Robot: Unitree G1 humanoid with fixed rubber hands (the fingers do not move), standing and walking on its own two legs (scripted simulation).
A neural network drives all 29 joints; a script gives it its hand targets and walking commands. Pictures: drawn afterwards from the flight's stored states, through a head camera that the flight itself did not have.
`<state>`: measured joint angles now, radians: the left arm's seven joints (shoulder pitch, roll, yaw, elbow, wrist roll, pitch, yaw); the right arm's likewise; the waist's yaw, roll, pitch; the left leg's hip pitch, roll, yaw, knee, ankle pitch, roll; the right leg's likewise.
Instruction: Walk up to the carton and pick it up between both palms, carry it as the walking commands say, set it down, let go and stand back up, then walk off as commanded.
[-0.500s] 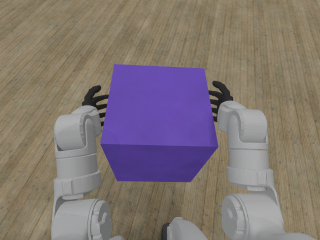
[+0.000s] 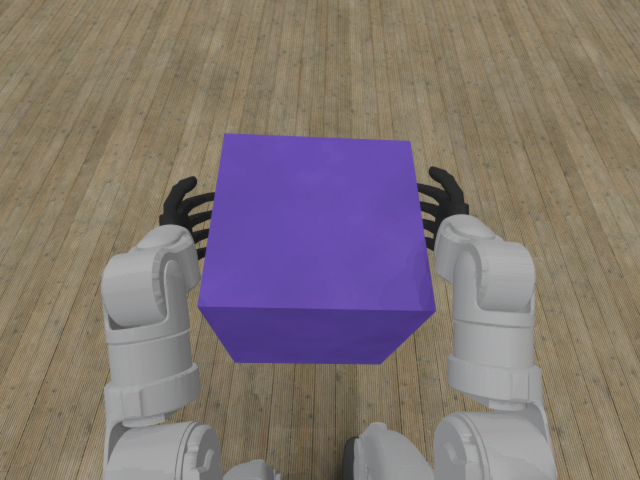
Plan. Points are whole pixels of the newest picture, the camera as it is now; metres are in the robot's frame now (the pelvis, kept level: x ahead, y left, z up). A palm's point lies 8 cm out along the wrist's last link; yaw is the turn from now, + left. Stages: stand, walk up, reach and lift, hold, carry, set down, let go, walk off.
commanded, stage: carry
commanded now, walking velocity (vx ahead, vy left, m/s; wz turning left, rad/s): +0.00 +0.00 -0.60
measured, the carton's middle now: (312, 264) +0.36 +0.03 +0.02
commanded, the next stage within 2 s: none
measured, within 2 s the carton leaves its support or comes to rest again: neither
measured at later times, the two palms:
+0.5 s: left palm (286, 262) +0.32 +0.05 +0.09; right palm (584, 346) +0.24 -0.23 +0.09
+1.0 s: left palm (338, 316) +0.26 +0.00 +0.10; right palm out of the picture +0.11 -0.26 +0.10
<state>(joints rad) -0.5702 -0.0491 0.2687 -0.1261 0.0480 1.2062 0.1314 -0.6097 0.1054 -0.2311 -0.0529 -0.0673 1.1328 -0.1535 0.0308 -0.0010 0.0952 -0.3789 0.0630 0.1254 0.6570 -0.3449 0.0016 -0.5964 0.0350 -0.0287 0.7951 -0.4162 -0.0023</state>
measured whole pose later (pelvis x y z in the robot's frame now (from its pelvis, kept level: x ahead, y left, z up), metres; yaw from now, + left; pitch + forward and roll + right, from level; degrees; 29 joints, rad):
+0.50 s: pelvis -0.06 +0.01 +0.00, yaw -18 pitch +4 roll -1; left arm -0.61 0.00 0.21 0.00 0.05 1.25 0.13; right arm -0.61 0.06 -0.20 0.04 -0.06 1.17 -0.14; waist 0.01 -0.01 0.04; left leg -0.44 0.15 0.22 0.68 -0.31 0.01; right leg -0.56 0.01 -0.08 0.89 -0.48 -0.01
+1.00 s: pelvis -0.12 +0.04 +0.00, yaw -32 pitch +3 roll -2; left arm -0.59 -0.01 0.20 0.01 0.06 1.24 0.13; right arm -0.57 0.06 -0.20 0.04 -0.05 1.17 -0.14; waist 0.02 0.01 0.01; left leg -0.43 0.12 0.21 0.71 -0.33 0.04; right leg -0.44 -0.01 -0.09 0.62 -0.22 -0.02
